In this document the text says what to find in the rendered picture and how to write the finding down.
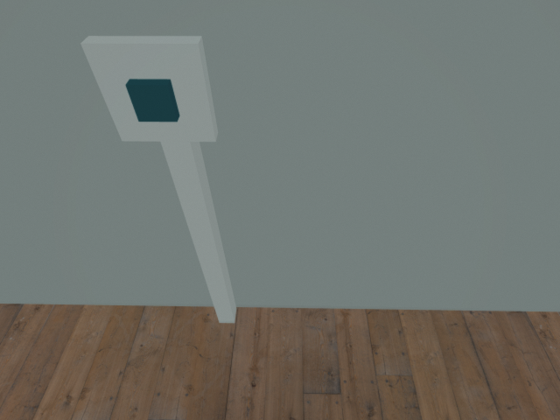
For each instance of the panel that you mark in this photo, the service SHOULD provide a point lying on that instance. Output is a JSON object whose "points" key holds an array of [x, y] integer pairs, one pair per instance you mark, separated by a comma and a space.
{"points": [[116, 59]]}

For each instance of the button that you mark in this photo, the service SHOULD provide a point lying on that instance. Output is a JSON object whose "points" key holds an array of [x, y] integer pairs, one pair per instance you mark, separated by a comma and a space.
{"points": [[153, 100]]}

